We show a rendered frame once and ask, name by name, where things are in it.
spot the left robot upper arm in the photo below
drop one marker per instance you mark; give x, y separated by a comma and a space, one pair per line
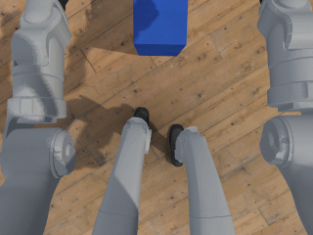
33, 161

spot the left robot forearm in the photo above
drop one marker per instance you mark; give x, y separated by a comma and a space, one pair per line
38, 67

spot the right robot forearm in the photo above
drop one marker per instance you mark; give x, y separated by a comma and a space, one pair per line
287, 26

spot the right robot foot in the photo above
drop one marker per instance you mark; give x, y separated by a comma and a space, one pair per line
174, 132

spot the left robot thigh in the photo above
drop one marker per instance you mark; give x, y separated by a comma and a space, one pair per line
120, 209

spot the carton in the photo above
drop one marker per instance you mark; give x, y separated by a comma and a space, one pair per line
160, 27

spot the right robot upper arm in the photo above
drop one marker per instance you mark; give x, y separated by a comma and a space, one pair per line
287, 143

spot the robot left hand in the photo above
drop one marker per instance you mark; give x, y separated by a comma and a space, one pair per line
63, 3

